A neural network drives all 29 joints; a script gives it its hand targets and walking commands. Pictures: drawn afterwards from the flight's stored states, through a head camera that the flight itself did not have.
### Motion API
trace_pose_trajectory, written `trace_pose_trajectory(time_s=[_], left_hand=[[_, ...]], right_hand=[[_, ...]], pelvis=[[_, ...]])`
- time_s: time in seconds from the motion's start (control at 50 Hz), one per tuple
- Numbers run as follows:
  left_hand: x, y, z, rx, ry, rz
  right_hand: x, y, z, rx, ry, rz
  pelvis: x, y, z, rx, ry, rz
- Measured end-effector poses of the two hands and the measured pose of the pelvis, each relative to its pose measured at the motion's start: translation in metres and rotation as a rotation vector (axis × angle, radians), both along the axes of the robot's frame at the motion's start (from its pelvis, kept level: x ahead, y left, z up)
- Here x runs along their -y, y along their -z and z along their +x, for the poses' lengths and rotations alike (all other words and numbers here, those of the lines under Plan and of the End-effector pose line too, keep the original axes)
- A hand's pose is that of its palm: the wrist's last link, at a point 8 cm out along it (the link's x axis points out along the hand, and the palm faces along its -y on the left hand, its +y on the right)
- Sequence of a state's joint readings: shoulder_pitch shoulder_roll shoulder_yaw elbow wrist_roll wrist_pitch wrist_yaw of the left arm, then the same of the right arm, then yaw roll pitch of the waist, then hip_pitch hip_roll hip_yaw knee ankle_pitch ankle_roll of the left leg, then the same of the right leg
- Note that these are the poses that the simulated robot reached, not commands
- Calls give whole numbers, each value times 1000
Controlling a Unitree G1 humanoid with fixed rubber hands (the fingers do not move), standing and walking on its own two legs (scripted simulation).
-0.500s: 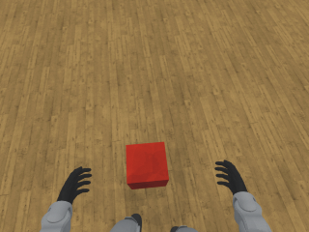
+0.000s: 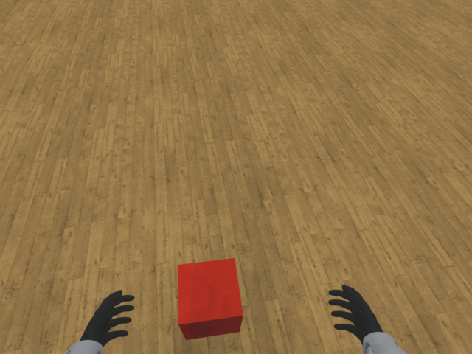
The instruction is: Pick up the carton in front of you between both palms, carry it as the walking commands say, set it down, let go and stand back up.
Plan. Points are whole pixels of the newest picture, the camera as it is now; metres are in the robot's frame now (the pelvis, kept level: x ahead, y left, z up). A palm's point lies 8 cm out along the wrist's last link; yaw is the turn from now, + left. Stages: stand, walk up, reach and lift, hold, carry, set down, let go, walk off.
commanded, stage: let go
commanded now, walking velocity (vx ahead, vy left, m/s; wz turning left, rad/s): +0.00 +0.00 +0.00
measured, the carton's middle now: (209, 299) +0.39 +0.07 -0.65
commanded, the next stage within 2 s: stand in 0.10 s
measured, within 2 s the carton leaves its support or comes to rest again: neither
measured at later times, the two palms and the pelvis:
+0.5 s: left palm out of the picture +0.13 +0.31 -0.10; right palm (390, 352) +0.13 -0.27 -0.08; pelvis +0.01 +0.03 +0.00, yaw -1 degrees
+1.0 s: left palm out of the picture +0.11 +0.32 -0.10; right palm out of the picture +0.11 -0.27 -0.09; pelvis +0.00 +0.03 +0.00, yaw -1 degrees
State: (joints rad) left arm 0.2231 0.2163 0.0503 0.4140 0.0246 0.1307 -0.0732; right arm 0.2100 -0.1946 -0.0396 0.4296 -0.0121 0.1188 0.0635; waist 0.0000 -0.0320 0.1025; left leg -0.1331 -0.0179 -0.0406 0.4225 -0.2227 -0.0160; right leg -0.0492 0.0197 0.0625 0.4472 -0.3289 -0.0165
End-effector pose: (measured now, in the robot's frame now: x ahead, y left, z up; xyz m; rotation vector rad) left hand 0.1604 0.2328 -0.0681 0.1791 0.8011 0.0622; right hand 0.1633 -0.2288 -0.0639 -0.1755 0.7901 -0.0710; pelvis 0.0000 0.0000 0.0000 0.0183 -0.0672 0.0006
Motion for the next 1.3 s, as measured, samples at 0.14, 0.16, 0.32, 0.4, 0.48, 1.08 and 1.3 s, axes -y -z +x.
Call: trace_pose_trajectory(time_s=[0.14,0.16,0.32,0.4,0.48,1.08,1.3], left_hand=[[-22,0,0,-8,-34,73],[-28,2,-1,-6,-39,87],[-62,23,-18,-76,-51,141],[-70,30,-25,-115,-49,151],[-74,34,-27,-138,-44,157],[-90,37,-61,-247,-56,199],[-94,38,-77,-288,-65,206]], right_hand=[[-4,10,-5,-20,5,-50],[-1,14,-8,-39,4,-74],[32,17,-26,-131,46,-205],[38,15,-28,-146,63,-230],[38,16,-28,-157,72,-234],[47,28,-61,-268,97,-224],[53,29,-76,-306,100,-228]], pelvis=[[-10,3,1,-27,-4,-7],[-11,4,1,-35,-3,-10],[-19,5,5,-65,5,-18],[-22,5,8,-68,10,-20],[-25,4,10,-66,13,-20],[-26,-1,1,-36,10,-19],[-24,-3,-5,-29,7,-21]])
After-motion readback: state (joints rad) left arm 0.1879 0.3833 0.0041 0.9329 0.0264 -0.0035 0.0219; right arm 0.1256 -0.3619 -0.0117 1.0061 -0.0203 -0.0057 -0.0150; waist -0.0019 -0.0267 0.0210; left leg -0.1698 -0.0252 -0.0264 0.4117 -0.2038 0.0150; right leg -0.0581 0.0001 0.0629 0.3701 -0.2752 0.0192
